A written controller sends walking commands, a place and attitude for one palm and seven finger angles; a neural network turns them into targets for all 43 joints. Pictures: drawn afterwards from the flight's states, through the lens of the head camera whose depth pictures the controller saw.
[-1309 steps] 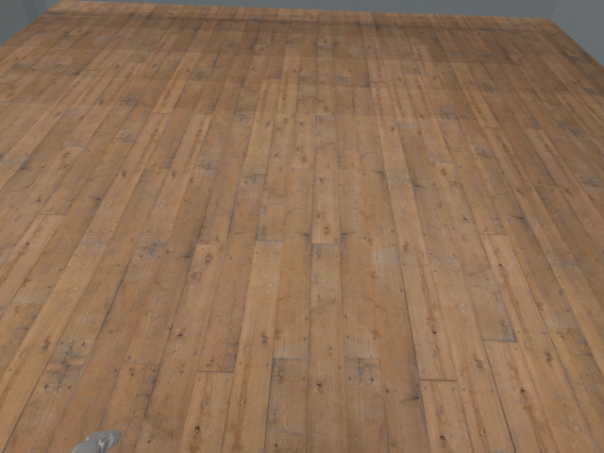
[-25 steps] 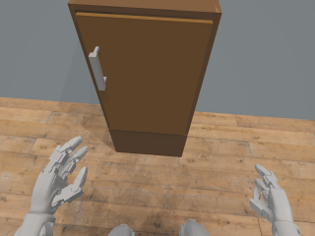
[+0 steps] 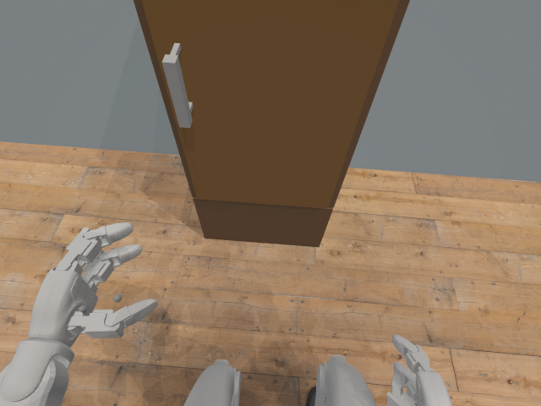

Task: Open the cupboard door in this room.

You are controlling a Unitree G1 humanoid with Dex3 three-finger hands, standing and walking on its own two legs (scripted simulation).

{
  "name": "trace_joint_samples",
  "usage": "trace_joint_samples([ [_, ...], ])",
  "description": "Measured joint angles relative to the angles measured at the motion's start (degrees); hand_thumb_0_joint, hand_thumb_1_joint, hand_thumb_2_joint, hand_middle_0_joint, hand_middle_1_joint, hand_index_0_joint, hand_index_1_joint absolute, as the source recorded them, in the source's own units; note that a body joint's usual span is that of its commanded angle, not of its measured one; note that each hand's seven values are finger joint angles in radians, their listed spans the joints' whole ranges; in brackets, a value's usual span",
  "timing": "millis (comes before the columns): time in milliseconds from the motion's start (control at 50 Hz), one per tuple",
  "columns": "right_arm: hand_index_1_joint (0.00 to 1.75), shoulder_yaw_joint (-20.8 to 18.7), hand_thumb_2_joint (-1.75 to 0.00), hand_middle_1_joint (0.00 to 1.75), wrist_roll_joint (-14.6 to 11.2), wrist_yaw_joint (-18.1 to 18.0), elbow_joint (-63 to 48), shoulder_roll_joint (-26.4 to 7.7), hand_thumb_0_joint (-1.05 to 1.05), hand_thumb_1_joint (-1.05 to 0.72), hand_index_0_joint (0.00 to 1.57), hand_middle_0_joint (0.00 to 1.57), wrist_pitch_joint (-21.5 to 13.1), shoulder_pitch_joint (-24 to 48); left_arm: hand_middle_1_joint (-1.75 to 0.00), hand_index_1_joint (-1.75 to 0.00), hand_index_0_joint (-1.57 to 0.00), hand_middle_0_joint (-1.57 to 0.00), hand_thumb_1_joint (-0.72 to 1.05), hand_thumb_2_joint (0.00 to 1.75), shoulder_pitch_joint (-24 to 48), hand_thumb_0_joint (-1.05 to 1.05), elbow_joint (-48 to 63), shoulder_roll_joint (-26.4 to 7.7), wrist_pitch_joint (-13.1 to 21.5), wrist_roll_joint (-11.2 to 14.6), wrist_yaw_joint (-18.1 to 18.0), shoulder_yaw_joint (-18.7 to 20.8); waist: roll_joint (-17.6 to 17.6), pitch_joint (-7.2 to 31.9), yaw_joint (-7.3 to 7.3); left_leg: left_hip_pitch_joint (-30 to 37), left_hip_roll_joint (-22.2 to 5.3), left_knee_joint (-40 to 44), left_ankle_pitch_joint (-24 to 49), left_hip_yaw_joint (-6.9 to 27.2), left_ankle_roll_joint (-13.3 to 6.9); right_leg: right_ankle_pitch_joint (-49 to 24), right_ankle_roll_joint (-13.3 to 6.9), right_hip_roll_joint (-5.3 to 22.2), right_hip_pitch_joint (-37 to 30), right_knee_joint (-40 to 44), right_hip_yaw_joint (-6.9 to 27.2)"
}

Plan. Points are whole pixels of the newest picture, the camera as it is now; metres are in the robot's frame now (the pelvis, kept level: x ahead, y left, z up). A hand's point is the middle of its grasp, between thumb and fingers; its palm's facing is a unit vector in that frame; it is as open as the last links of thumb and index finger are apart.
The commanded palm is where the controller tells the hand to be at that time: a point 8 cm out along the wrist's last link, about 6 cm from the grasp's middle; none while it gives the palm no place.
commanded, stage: raise the hand with hooked fingers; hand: left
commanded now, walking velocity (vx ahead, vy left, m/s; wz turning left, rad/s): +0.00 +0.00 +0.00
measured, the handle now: (181, 87) +0.64 +0.20 +0.06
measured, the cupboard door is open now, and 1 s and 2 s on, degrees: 0 0 0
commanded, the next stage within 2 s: move the hooked fingers beside the handle in 1.26 s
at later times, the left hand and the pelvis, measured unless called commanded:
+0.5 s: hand (90, 262) +0.29 +0.25 +0.06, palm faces +0.00 -1.00 -0.07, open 13.7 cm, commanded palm +0.26 +0.30 +0.07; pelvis +0.02 +0.00 +0.01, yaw +0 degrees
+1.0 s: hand (92, 235) +0.32 +0.26 +0.07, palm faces -0.02 -1.00 -0.04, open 14.0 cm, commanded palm +0.29 +0.31 +0.08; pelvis +0.03 -0.01 +0.02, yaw -1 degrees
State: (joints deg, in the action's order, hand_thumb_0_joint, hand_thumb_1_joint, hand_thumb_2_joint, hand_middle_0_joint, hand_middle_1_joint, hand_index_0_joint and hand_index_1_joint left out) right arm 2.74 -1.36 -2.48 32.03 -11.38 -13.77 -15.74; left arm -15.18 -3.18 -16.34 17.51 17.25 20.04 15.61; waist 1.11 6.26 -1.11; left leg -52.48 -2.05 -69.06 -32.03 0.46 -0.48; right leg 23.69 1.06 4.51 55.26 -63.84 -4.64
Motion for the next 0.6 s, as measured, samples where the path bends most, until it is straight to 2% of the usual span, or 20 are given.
trace_joint_samples([
  [100, 0.3, -1.72, -0.9, 0.3, -0.11, -0.3, -0.09, -3.06, 0.02, -0.9, 0.21, 0.2, -0.57, -0.63, -0.88, -0.88, -0.27, -0.27, 0.0, 0.52, 0.2, 0.01, -1.19, -0.38, 2.22, 0.1, -0.03, 0.92, -0.55, 0.38, -0.28, 0.66, 0.33, 0.73, -0.08, -0.32, -0.41, 0.08, 0.35, 0.21, -0.63, 0.7, 0.35],
  [220, 0.3, -3.04, -0.9, 0.3, -0.39, -0.55, -1.2, -4.96, 0.02, -0.91, 0.2, 0.2, -0.52, 0.7, -0.97, -0.97, -0.28, -0.28, -0.14, 0.46, 0.96, 0.0, -2.16, -1.36, 2.38, 0.15, 1.12, 1.57, -1.14, 0.22, -0.34, 2.16, 0.25, 1.46, -0.41, -0.08, -0.43, 0.27, 0.55, 0.08, -2.35, 1.69, 0.07],
  [360, 0.3, -2.13, -0.9, 0.3, -0.36, -0.5, -2.92, -4.44, 0.02, -0.91, 0.2, 0.2, 0.08, 2.22, -1.07, -1.07, -0.29, -0.29, -0.3, 0.39, 3.84, 0.0, -4.49, -2.76, 1.64, 0.54, 2.37, 3.1, -1.27, 0.02, 0.12, 3.77, 0.02, 2.78, -0.4, 0.5, -0.1, 0.39, 0.4, -0.2, -4.22, 3.12, -0.58],
  [600, 0.3, 0.08, -0.9, 0.3, -0.2, -0.19, -2.26, -3.29, 0.01, -0.91, 0.2, 0.2, 1.24, 2.13, -1.19, -1.19, -0.3, -0.3, -0.48, 0.32, 10.48, -0.01, -11.74, -5.51, 0.06, 2.6, 7.62, 7.36, -0.28, -0.23, 0.8, 4.86, -0.48, 4.39, -0.32, 0.91, 0.59, 0.66, -0.14, -0.74, -5.15, 4.28, -1.04],
])
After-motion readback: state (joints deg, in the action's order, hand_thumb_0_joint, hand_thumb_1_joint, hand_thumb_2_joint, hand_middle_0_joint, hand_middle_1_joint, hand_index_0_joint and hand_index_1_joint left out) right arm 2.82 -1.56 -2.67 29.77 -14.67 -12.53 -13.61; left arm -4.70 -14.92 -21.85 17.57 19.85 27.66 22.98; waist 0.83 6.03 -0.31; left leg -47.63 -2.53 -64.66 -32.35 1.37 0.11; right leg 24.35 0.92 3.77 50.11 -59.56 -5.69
